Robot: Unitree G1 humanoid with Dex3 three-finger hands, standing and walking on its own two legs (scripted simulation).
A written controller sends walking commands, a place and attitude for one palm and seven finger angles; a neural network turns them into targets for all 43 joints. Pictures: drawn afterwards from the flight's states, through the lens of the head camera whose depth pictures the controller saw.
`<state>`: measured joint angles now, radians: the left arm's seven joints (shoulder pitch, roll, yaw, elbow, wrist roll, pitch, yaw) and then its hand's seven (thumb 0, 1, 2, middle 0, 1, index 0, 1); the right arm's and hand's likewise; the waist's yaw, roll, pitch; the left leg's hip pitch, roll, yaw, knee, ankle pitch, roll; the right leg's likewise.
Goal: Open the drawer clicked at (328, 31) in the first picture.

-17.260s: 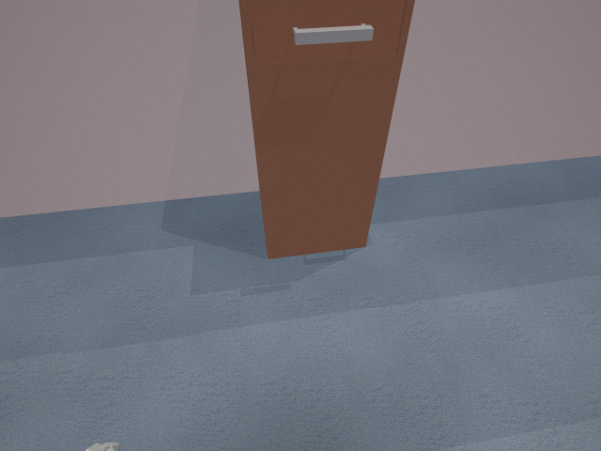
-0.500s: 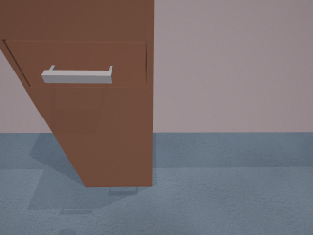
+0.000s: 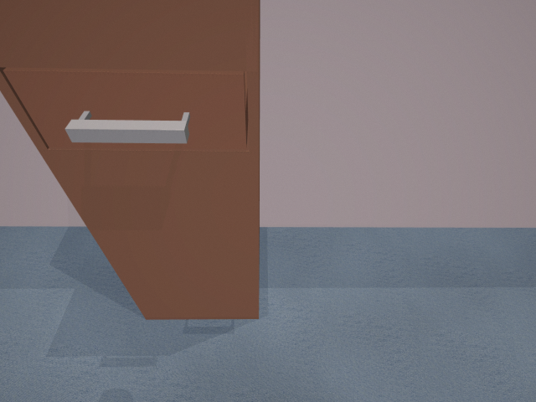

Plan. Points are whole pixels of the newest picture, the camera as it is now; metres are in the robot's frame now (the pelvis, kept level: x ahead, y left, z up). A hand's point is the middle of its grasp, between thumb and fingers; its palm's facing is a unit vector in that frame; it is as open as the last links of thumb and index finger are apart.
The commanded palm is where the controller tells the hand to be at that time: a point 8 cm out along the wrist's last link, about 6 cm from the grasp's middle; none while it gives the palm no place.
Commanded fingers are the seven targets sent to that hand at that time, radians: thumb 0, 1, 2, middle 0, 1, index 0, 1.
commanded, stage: come to a stop and stand still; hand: left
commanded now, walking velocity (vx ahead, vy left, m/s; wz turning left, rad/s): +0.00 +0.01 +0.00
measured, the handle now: (133, 124) +0.51 +0.28 +0.15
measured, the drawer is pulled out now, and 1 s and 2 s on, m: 0.00 0.00 0.00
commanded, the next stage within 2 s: look again from close up in 0.90 s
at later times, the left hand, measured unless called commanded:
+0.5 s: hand out of the picture +0.00 +0.21 -0.18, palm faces +0.02 -0.98 -0.20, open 7.4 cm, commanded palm none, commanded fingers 0.00 0.90 0.90 -0.20 -0.30 -0.20 -0.30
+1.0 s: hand out of the picture -0.06 +0.19 -0.18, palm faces +0.02 -0.99 -0.14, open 7.4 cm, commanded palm none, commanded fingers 0.00 0.90 0.90 -0.20 -0.30 -0.20 -0.30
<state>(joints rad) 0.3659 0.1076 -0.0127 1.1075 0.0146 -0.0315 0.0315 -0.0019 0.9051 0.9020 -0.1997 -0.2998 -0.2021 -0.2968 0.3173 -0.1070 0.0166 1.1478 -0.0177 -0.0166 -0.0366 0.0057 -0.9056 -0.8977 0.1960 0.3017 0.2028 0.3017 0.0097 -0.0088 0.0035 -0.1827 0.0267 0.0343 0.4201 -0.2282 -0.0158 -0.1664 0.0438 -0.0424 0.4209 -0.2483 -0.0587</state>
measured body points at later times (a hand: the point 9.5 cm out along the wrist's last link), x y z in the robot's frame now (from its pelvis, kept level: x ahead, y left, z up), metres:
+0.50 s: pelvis -0.02 +0.03 +0.00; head -0.03 +0.04 +0.45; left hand +0.00 +0.26 -0.16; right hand -0.01 -0.19 -0.16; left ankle +0.00 +0.13 -0.74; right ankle -0.01 -0.08 -0.74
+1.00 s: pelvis -0.03 +0.04 +0.00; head -0.03 +0.04 +0.45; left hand -0.06 +0.24 -0.17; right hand -0.03 -0.18 -0.16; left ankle +0.00 +0.13 -0.74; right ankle -0.01 -0.08 -0.74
